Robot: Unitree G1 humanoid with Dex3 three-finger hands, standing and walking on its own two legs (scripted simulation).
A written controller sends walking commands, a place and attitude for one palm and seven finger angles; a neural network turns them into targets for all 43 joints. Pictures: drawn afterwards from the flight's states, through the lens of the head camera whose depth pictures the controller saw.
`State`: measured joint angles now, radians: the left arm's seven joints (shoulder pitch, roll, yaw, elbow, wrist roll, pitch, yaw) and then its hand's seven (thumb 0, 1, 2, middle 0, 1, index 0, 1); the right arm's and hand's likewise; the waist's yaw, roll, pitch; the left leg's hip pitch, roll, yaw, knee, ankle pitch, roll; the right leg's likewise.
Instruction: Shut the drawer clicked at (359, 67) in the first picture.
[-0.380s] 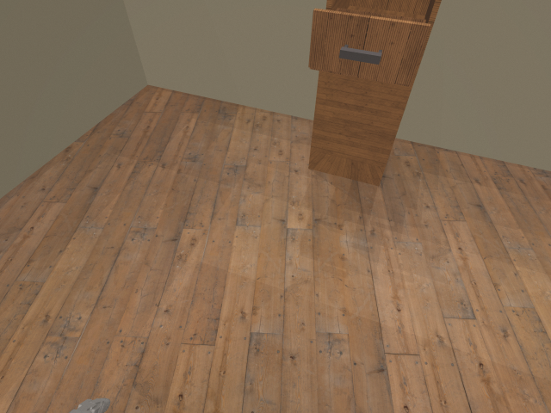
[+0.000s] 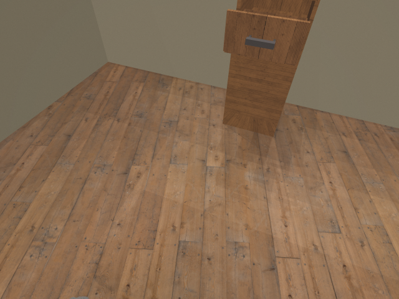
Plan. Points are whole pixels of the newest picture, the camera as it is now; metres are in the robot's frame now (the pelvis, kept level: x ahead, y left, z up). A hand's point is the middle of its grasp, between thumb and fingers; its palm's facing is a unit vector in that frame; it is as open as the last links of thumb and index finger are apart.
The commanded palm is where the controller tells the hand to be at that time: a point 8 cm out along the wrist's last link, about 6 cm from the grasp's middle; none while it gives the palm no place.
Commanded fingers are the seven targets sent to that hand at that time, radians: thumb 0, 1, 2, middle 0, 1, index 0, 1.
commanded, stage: stand and wait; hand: left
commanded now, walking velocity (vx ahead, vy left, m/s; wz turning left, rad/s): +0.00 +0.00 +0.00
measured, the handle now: (260, 41) +1.12 -0.19 +0.03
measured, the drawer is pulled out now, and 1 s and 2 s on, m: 0.29 0.29 0.29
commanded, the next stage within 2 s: look at it before walking up in 0.44 s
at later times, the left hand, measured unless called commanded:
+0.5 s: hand out of the picture +0.06 +0.24 -0.15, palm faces -0.03 -0.94 -0.34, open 7.4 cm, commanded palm none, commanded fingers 0.00 0.90 0.90 -0.20 -0.30 -0.20 -0.30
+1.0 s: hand out of the picture +0.06 +0.24 -0.15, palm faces -0.04 -0.94 -0.33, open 7.4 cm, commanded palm none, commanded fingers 0.00 0.90 0.90 -0.20 -0.30 -0.20 -0.30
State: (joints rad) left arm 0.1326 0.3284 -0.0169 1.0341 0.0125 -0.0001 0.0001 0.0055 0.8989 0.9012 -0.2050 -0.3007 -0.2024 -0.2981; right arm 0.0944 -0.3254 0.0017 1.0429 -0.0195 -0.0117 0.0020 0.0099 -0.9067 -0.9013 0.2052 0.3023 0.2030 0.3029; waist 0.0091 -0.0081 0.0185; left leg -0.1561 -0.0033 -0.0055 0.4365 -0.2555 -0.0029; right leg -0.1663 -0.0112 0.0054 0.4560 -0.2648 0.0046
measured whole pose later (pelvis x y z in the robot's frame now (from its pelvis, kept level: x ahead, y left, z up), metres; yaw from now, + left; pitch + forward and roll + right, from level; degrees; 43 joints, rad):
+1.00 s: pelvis -0.01 -0.01 +0.00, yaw +0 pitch -2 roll +0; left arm 0.14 0.34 -0.01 1.09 0.01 -0.01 0.00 0.01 0.90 0.90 -0.20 -0.30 -0.20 -0.30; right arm 0.12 -0.33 0.00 1.11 -0.01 -0.01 0.00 0.01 -0.91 -0.90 0.20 0.30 0.20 0.30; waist 0.01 -0.01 0.03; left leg -0.14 0.01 0.00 0.37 -0.20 -0.01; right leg -0.15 0.00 0.01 0.39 -0.21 -0.01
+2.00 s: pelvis +0.23 -0.01 -0.02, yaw -21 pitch -1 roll +0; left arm 0.40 0.20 0.07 1.10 0.02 -0.02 0.00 0.01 0.90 0.90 -0.20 -0.30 -0.20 -0.30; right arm 0.13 -0.13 -0.03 0.96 -0.03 -0.08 0.01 0.01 -0.91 -0.90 0.20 0.30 0.20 0.30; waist 0.05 -0.05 0.05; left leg -0.39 0.09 0.17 0.67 -0.25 0.03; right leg -0.31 0.00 0.02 1.20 -0.46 -0.05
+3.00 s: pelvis +0.52 -0.16 +0.00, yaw -32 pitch +0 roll -2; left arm 0.22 0.18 0.04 1.06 0.02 0.02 0.02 0.00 0.91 0.90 -0.20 -0.30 -0.20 -0.30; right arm 0.21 -0.16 -0.02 1.03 -0.02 -0.01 -0.02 0.00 -0.94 -0.90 0.20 0.30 0.20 0.30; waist 0.01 -0.04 0.04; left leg -0.27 -0.01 0.07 0.45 -0.19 0.07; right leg -0.38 -0.06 -0.03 0.95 -0.45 0.05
